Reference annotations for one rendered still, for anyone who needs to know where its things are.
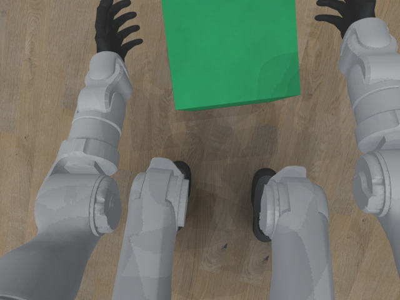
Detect robot left foot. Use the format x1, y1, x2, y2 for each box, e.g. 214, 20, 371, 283
173, 161, 191, 231

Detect robot right upper arm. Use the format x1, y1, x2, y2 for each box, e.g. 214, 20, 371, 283
352, 149, 400, 278

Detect carton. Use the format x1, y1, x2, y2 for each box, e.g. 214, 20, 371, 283
161, 0, 301, 111

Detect left robot forearm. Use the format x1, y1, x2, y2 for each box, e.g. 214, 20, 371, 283
34, 51, 133, 226

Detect right robot hand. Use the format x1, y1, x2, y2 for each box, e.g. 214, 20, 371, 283
315, 0, 376, 39

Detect robot left upper arm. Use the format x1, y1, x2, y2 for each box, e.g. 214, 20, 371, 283
0, 173, 122, 300

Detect left robot hand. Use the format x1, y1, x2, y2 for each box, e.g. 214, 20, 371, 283
95, 0, 143, 61

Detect left robot thigh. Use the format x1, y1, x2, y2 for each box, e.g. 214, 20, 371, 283
111, 167, 189, 300

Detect right robot forearm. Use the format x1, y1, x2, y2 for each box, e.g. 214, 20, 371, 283
338, 17, 400, 154

